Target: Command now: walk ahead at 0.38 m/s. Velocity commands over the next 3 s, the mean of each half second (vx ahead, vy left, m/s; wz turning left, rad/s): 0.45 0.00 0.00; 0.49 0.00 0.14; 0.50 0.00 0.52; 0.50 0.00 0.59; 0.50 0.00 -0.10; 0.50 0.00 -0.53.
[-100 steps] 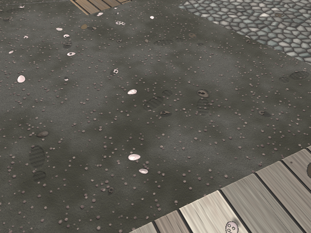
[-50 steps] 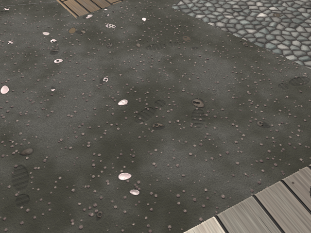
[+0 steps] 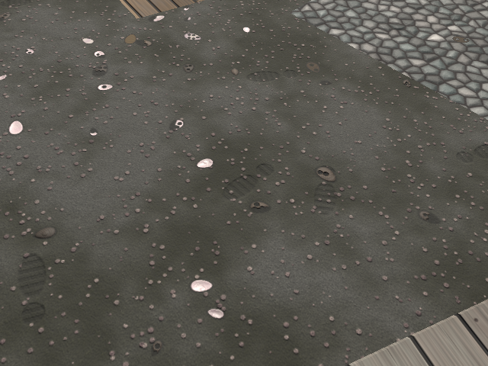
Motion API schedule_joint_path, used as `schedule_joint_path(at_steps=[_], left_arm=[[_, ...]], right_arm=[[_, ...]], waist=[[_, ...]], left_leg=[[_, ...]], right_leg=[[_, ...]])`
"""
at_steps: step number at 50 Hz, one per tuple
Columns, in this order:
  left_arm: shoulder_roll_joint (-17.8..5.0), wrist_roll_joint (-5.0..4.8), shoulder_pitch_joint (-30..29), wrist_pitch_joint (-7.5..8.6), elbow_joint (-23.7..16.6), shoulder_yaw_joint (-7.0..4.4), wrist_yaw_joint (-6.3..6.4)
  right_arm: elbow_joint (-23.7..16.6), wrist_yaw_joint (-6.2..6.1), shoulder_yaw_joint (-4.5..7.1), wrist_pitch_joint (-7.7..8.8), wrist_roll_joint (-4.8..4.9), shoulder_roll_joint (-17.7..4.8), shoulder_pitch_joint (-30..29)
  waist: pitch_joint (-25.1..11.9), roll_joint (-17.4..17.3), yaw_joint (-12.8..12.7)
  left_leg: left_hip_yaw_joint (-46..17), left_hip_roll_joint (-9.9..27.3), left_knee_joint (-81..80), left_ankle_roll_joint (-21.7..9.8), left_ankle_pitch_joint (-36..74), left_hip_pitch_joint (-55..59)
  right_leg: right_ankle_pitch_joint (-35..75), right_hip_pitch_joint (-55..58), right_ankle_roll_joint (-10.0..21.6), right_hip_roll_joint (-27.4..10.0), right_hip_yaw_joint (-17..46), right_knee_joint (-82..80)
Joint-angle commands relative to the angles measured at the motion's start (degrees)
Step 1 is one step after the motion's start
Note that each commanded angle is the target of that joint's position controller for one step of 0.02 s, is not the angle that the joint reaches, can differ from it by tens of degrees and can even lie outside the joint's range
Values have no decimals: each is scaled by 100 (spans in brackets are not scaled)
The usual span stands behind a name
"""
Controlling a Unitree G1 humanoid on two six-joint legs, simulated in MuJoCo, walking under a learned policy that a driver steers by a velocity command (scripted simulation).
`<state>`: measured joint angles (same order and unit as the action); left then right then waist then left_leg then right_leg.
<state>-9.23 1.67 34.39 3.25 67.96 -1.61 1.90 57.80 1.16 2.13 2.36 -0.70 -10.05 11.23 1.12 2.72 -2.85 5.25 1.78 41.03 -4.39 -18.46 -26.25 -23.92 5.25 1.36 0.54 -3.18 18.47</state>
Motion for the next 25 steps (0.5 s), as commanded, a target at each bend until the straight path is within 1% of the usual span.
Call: schedule_joint_path(at_steps=[1, 2, 3, 4, 5, 6, 7, 8, 9, 10, 11, 13, 14, 15, 16, 17, 18, 19, 20, 21, 22, 23, 24, 25], left_arm=[[-651, -61, -395, 131, -299, -61, -39], [-651, -55, -363, 166, -287, -34, -63], [-337, -128, -243, 174, -459, 67, -103], [-207, -103, -63, 168, -540, 45, -162], [-440, -42, -585, 136, -742, -17, -194], [-460, -52, -942, 141, -874, -23, -230], [-362, -84, -1015, 138, -883, -26, -234], [-304, -43, -898, 87, -856, -39, -230], [-247, -27, -781, 14, -833, -42, -244], [-250, -55, -828, -52, -867, -67, -228], [-304, -74, -986, -108, -924, -90, -225], [-387, -68, -1451, -191, -1094, -130, -240], [-404, -64, -1737, -209, -1194, -139, -253], [-426, -79, -1935, -213, -1251, -162, -283], [-460, -79, -2284, -211, -1385, -176, -302], [-444, -55, -2650, -192, -1525, -173, -343], [-372, -60, -2989, -185, -1640, -156, -380], [-326, -52, -3101, -186, -1679, -136, -404], [-327, -48, -3170, -210, -1705, -127, -412], [-460, -37, -2876, -223, -1553, -172, -433], [-565, -27, -2936, -212, -1580, -200, -430], [-604, -10, -3143, -190, -1637, -211, -431], [-652, 10, -3184, -160, -1594, -248, -432], [-649, 29, -3255, -137, -1620, -259, -431]], right_arm=[[-33, 34, 127, 85, 41, -214, 725], [237, -14, 263, 130, 14, -488, 1590], [302, -74, 427, 181, -97, -1149, 2570], [375, -59, 459, 106, -50, -1427, 2750], [293, -58, 398, 57, 12, -1251, 1984], [72, -28, 326, 90, 20, -1003, 1303], [-9, 4, 252, 151, 0, -795, 947], [5, -3, 170, 206, 2, -574, 876], [40, -22, 101, 244, -6, -399, 889], [75, -71, 74, 300, 9, -408, 1032], [132, -99, 70, 342, 4, -464, 1202], [178, -120, 71, 383, 14, -599, 1449], [186, -121, 61, 388, 24, -610, 1552], [162, -122, 52, 385, 10, -605, 1660], [131, -126, 35, 376, 24, -566, 1664], [120, -143, 7, 368, 35, -539, 1692], [128, -155, -5, 368, 34, -544, 1745], [166, -156, -5, 357, 11, -551, 1856], [168, -159, 4, 355, -2, -578, 1899], [294, -174, 38, 357, -47, -664, 2153], [283, -191, 29, 350, -48, -595, 2147], [256, -200, 30, 339, -57, -582, 2113], [186, -188, 44, 348, -113, -628, 2083], [174, -183, 51, 349, -131, -640, 2077]], waist=[[684, 102, 737], [177, -148, 1096], [-613, -1102, 1411], [-947, -1631, 1227], [-197, -1026, 827], [254, -597, 646], [418, -383, 441], [451, -452, 262], [410, -532, 136], [390, -581, 100], [435, -595, 90], [519, -576, 90], [574, -561, 128], [548, -578, 170], [658, -555, 201], [721, -529, 284], [737, -609, 363], [643, -702, 393], [578, -753, 422], [391, -907, 366], [438, -702, 324], [540, -608, 364], [462, -567, 442], [496, -584, 436]], left_leg=[[422, -580, -760, -114, 777, 1699], [160, -452, -988, -234, 644, 2782], [-2098, 1173, -1870, -635, -837, 3921], [-4608, 2139, -3058, -1194, -1458, 3987], [-4211, 1992, -3080, -1076, -1996, 3221], [-3483, 1867, -3112, -956, -1431, 2473], [-2827, 1609, -3213, -801, -568, 1990], [-2326, 1398, -3242, -690, 104, 1686], [-1930, 1237, -3296, -612, 512, 1540], [-1684, 1164, -3351, -612, 943, 1522], [-1526, 1112, -3393, -648, 1279, 1576], [-1326, 1090, -3520, -705, 1546, 1796], [-1256, 1088, -3574, -718, 1640, 1915], [-1255, 1094, -3609, -752, 1657, 2086], [-1083, 1017, -3641, -753, 1768, 2045], [-945, 939, -3636, -729, 2111, 2023], [-839, 882, -3608, -689, 2406, 2072], [-741, 894, -3532, -678, 2816, 2155], [-588, 848, -3474, -654, 3065, 2171], [-686, 1149, -3281, -782, 3306, 2641], [-667, 1210, -3186, -827, 3297, 2929], [-658, 1236, -3111, -855, 3360, 3116], [-583, 1186, -2884, -902, 3436, 3184], [-566, 1203, -2704, -901, 3711, 3189]], right_leg=[[3344, -1866, 721, -1051, 479, 393], [3710, -2180, 541, -745, 97, 1600], [2074, -3183, 243, -213, -334, 3708], [-637, -4003, 240, 433, 91, 5270], [-93, -4352, 383, -59, 552, 5799], [494, -4321, 443, -292, 533, 5657], [836, -4059, 457, -484, 538, 5334], [913, -3760, 418, -586, 512, 5059], [916, -3527, 362, -638, 489, 4818], [1003, -3396, 344, -656, 464, 4520], [1097, -3474, 318, -625, 386, 4380], [1395, -3876, 270, -645, 296, 4047], [1578, -4097, 240, -666, 259, 3831], [1798, -4289, 211, -683, 261, 3626], [2010, -4343, 160, -680, 209, 3207], [2232, -4276, 116, -599, 120, 2771], [2384, -4202, 94, -519, 11, 2477], [2542, -4054, 80, -460, -52, 2395], [2542, -3863, 58, -378, -139, 2352], [2875, -4009, 129, -528, 103, 2893], [2815, -4322, 174, -620, 229, 2835], [2703, -4493, 207, -613, 211, 2759], [2681, -4414, 237, -448, -46, 3034], [2450, -4333, 289, -420, -55, 3028]])
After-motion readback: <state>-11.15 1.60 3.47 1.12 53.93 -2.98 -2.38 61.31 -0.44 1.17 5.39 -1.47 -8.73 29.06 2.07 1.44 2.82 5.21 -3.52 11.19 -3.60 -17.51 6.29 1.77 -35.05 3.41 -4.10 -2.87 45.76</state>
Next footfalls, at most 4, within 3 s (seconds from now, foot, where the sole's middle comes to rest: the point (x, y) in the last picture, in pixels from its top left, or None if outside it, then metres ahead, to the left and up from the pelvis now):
0.04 left None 0.14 0.11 -0.77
0.60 right None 0.39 -0.09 -0.77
1.10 left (218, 304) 0.75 0.10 -0.92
1.48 right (259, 231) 1.04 -0.02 -0.92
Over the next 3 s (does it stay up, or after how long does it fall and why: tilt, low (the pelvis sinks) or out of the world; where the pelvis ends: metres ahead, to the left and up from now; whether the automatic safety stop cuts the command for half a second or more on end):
stays up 1.49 0.46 -0.15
